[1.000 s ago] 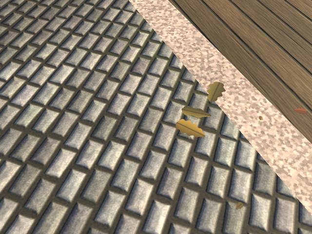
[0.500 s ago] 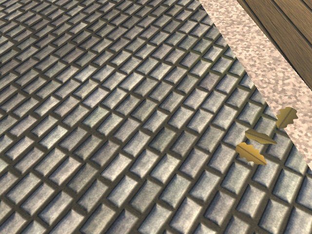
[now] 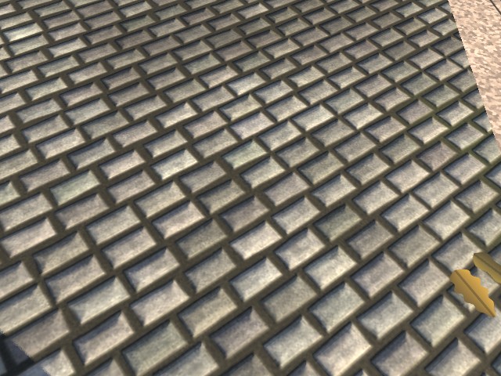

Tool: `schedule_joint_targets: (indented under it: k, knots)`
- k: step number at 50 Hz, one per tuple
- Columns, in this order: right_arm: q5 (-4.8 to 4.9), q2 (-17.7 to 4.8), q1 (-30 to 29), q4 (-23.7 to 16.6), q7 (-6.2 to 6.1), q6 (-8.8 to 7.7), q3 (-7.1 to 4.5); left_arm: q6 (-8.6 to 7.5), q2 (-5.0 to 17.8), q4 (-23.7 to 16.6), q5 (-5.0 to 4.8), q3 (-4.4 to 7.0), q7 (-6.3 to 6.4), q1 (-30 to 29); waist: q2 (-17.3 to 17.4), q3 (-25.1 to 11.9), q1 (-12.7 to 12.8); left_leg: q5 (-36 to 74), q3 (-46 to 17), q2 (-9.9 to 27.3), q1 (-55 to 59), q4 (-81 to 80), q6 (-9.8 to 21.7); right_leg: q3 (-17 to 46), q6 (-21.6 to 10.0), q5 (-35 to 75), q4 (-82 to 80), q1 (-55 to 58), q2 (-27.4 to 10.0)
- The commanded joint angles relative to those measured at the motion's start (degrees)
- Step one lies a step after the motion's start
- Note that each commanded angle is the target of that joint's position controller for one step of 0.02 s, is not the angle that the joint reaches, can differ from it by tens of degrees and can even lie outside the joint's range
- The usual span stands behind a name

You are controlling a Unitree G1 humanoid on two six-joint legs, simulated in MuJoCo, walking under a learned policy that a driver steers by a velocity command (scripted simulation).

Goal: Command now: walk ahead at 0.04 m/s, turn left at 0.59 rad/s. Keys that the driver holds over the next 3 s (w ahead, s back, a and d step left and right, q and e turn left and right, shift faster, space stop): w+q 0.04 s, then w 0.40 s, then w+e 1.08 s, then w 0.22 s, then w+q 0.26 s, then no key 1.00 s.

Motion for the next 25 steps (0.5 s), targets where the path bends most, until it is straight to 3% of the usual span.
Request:
schedule_joint_targets:
  k: [1, 4, 7, 8, 10, 11, 12, 13, 14, 15, 17, 21, 25]
  knots:
    - [-0.37, -9.76, 3.25, -2.6, -0.29, -0.57, -2.88, -0.83, 4.34, -4.69, 0.16, 0.73, 0.15, -2.71, 8.63, -5.51, -2.0, 7.32, -17.83, 14.36, 9.12, -6.31, 9.45, 0.88, -0.11, -0.91, -3.98, -5.22, 0.41]
    - [-1.19, -9.52, 3.4, -2.59, 0.2, -0.52, -2.85, -1.56, 4.39, -4.99, 0.47, 0.47, -0.57, -4.28, 10.0, -3.9, -2.76, -16.94, -22.03, 13.45, 5.67, -10.15, 10.29, 0.23, -0.97, -2.14, -9.91, -2.33, 1.06]
    - [-1.64, -9.29, 3.71, -1.87, 0.57, -0.88, -2.73, -2.79, 3.73, -5.02, 0.12, 0.02, -0.77, -4.43, 9.54, -2.13, -2.46, -20.28, -23.65, 12.99, 1.05, -10.15, 9.92, -0.69, -2.59, -4.14, -16.45, 4.28, 2.19]
    - [-1.59, -9.18, 3.26, -1.65, 0.62, -1.07, -2.66, -3.3, 3.33, -4.65, -0.1, -0.14, -0.66, -3.15, 8.95, -1.9, -1.51, -20.61, -23.8, 12.6, -1.43, -9.76, 9.44, -0.99, -3.51, -3.9, -19.81, 8.44, 2.66]
    - [-0.93, -7.83, 0.56, -1.54, 0.24, -1.35, -2.17, -4.5, 1.54, -2.19, -0.12, -0.53, 0.04, 3.46, 6.11, -0.93, 3.33, -23.12, -21.28, 8.91, -11.18, -6.27, 6.45, -1.96, -5.85, 4.47, -33.66, 23.94, 2.8]
    - [-0.73, -5.3, 0.29, -1.74, -0.09, -1.94, -1.43, -5.27, 3.26, -1.17, 0.35, -0.23, 0.72, 6.92, 2.07, -1.6, 4.91, -24.88, -17.65, 5.87, -18.38, -0.2, 3.58, 3.0, -6.75, 1.1, -36.92, 32.64, -1.52]
    - [0.05, -0.33, 0.02, -3.2, -0.02, -2.7, 0.02, -5.89, 8.5, -1.17, 1.07, 0.56, 1.21, 10.99, -9.19, -4.61, 6.06, -23.86, -7.05, -1.02, -24.46, 16.64, 0.07, 22.63, -10.09, -17.41, -45.72, 37.62, -15.98]
    - [-1.41, -4.56, -3.19, -4.02, -0.35, -3.24, -0.81, -5.88, 13.44, 0.47, 1.41, 2.22, 0.9, 11.44, -7.45, 1.86, 6.23, -19.1, -2.85, -3.77, -31.22, 25.11, -0.2, 36.59, -14.44, -26.72, -50.8, 30.19, -21.74]
    - [-1.97, -6.55, -3.5, -3.78, -0.13, -3.63, -1.45, -5.92, 10.6, 1.08, 0.74, 1.8, 0.53, 9.79, -3.29, 5.5, 3.54, -14.36, -4.79, 0.23, -31.85, 29.16, -0.17, 34.21, -15.62, -26.1, -50.07, 26.78, -20.98]
    - [-1.78, -6.48, -1.5, -2.0, 0.67, -3.92, -1.42, -6.2, 7.45, 0.81, -0.03, 1.04, 0.07, 6.93, -2.82, 6.06, 1.49, -10.63, -3.94, 1.4, -30.7, 30.17, -0.84, 28.77, -14.26, -21.77, -49.87, 25.84, -17.41]
    - [-2.23, -6.09, 0.42, 0.3, 1.95, -3.95, -1.37, -6.9, 5.06, 0.96, -0.37, 0.38, -0.19, 5.45, -5.1, 3.65, 0.49, -5.32, -0.46, 2.64, -27.88, 32.01, -2.35, 19.23, -12.47, -9.97, -50.21, 25.77, -12.44]
    - [-2.46, -3.64, -5.54, -0.82, 2.71, -3.96, -0.37, -8.33, 4.33, 4.18, -0.81, 0.44, -0.99, 10.34, -3.91, 2.69, 2.08, 0.93, 4.72, 6.33, -30.05, 30.93, -4.18, 11.9, -13.68, 5.73, -50.85, 27.63, -10.65]
    - [-2.08, -1.08, -14.27, -3.24, 3.02, -4.11, 0.91, -8.24, 3.48, 7.01, -1.0, 0.33, -1.14, 14.96, -4.23, 3.41, 4.61, 4.14, 8.65, 7.61, -27.15, 19.64, -5.55, 8.95, -14.1, 16.52, -49.44, 26.96, -9.12]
